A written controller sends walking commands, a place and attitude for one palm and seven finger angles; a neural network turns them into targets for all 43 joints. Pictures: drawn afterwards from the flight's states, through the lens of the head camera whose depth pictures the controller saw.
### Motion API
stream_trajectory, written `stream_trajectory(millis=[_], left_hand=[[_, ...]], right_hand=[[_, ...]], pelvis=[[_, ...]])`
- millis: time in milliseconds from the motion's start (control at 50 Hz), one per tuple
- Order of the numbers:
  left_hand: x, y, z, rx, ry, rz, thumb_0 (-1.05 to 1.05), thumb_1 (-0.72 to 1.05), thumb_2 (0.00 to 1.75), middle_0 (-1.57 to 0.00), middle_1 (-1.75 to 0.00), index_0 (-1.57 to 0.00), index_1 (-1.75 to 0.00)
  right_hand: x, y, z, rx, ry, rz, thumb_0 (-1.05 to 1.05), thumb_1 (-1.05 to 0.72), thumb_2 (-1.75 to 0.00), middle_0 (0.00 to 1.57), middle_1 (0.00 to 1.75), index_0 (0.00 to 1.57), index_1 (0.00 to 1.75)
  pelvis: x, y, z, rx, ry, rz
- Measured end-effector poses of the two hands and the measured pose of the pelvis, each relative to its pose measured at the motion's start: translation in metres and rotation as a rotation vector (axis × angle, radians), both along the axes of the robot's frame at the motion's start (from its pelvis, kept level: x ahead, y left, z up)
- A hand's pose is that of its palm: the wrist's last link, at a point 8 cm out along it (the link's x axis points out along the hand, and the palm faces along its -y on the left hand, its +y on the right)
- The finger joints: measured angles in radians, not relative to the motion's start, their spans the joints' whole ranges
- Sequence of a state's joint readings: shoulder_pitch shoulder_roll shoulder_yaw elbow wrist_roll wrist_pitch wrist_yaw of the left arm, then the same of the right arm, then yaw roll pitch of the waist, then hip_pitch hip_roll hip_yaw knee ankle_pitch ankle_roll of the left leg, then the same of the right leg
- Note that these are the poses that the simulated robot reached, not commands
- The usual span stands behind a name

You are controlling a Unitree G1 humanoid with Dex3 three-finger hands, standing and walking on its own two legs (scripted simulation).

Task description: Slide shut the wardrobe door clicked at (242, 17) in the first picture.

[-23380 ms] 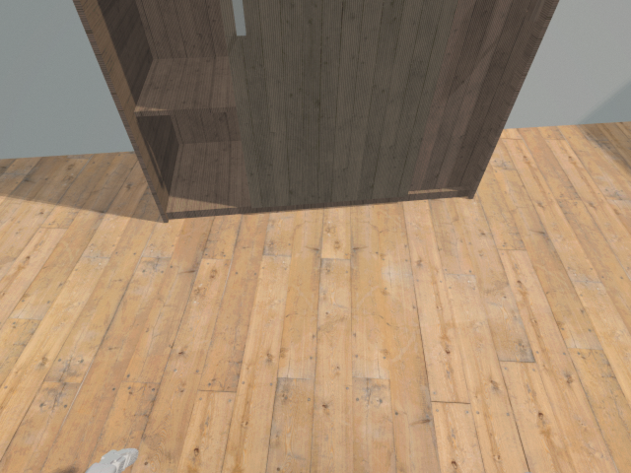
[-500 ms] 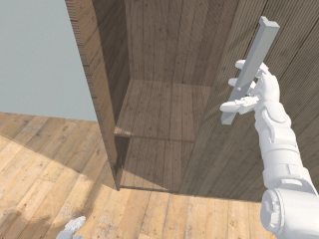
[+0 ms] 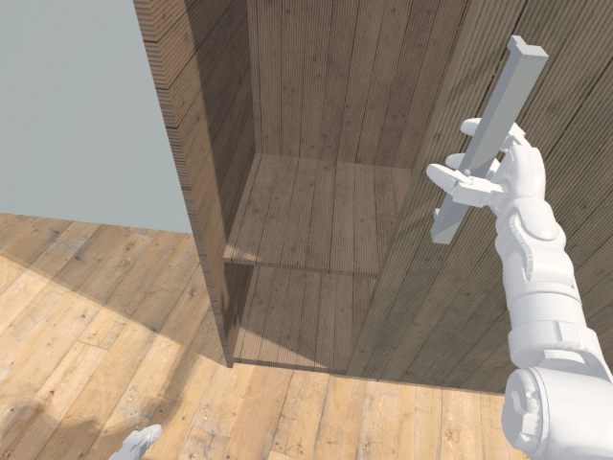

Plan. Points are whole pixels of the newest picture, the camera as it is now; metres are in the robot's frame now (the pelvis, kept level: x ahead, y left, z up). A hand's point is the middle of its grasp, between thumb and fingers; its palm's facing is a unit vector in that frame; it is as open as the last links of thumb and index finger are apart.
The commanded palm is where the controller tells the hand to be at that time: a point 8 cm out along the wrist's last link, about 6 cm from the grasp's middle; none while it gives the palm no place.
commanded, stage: grip the handle and tug to test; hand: right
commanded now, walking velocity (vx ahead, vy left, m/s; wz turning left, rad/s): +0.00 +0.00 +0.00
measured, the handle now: (472, 154) +0.49 -0.17 +0.18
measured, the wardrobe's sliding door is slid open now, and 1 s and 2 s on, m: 0.37 0.37 0.37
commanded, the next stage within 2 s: tug the door sideways, standing still in 0.98 s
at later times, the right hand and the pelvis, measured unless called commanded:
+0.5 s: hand (466, 172) +0.44 -0.15 +0.19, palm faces +0.04 +1.00 +0.00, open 6.1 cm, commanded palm +0.41 -0.20 +0.18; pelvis +0.00 +0.00 +0.00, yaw +0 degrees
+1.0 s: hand (465, 175) +0.44 -0.15 +0.19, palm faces +0.04 +1.00 +0.00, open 6.3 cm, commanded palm +0.38 -0.20 +0.18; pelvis +0.03 +0.00 +0.00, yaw +3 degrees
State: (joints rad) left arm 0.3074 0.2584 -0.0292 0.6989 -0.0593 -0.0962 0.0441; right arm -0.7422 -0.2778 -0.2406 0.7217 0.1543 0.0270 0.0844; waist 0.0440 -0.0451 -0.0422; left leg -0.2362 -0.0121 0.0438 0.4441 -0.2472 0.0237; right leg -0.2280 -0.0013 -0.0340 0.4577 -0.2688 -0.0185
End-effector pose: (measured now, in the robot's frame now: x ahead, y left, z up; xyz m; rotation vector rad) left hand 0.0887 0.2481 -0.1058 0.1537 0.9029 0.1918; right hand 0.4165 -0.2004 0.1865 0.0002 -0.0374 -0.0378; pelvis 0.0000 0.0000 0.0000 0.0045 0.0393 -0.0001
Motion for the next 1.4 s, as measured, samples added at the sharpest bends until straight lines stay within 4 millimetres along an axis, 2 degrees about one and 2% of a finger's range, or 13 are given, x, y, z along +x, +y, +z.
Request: stream_trajectory(millis=[240,680,820,1000,1180,1280,1400], left_hand=[[0.014,-0.001,0.004,0.003,-0.024,-0.012,0.01,0.9,0.9,-0.2,-0.3,-0.2,-0.3],[0.017,-0.002,0.006,-0.009,-0.036,0.01,0.01,0.9,0.9,-0.2,-0.3,-0.2,-0.3],[0.025,-0.002,0.008,-0.012,-0.041,0.02,0.01,0.9,0.9,-0.2,-0.3,-0.2,-0.3],[0.051,-0.003,0.017,-0.03,-0.098,0.033,0.01,0.9,0.9,-0.2,-0.3,-0.2,-0.3],[0.092,-0.005,0.022,-0.025,-0.134,-0.004,0.01,0.9,0.9,-0.2,-0.3,-0.2,-0.3],[0.113,-0.01,0.016,-0.007,-0.098,-0.076,0.01,0.91,0.9,-0.2,-0.3,-0.2,-0.3],[0.124,-0.024,0.018,-0.03,-0.102,-0.131,0.01,0.91,0.9,-0.2,-0.3,-0.2,-0.3]], right_hand=[[0.001,-0.001,0.001,0.0,0.01,0.003,0.0,-0.65,-0.8,0.4,1.36,0.37,1.35],[-0.001,0.001,0.0,-0.001,0.006,-0.005,0.0,-0.67,-0.78,0.34,1.4,0.32,1.39],[-0.001,0.001,0.0,-0.001,-0.001,0.0,0.0,-0.69,-0.76,0.33,1.4,0.31,1.39],[-0.004,0.001,-0.001,-0.006,-0.014,0.003,0.0,-0.7,-0.74,0.29,1.4,0.25,1.38],[-0.004,0.001,-0.001,-0.013,-0.019,0.009,0.0,-0.7,-0.76,0.29,1.38,0.23,1.35],[-0.003,0.001,0.001,-0.015,-0.001,-0.01,0.0,-0.67,-0.8,0.32,1.38,0.29,1.36],[-0.004,0.004,0.003,-0.012,0.035,-0.057,0.02,-0.67,-0.83,0.32,1.37,0.31,1.38]], pelvis=[[0.002,0.0,0.0,0.001,0.001,-0.004],[0.008,-0.001,0.001,0.001,-0.007,0.012],[0.014,-0.001,0.002,0.0,-0.008,0.021],[0.03,-0.002,0.004,-0.004,-0.003,0.044],[0.051,-0.002,0.003,-0.003,0.007,0.05],[0.051,-0.001,0.002,0.003,0.011,0.005],[0.05,-0.002,0.008,0.001,0.01,-0.03]])
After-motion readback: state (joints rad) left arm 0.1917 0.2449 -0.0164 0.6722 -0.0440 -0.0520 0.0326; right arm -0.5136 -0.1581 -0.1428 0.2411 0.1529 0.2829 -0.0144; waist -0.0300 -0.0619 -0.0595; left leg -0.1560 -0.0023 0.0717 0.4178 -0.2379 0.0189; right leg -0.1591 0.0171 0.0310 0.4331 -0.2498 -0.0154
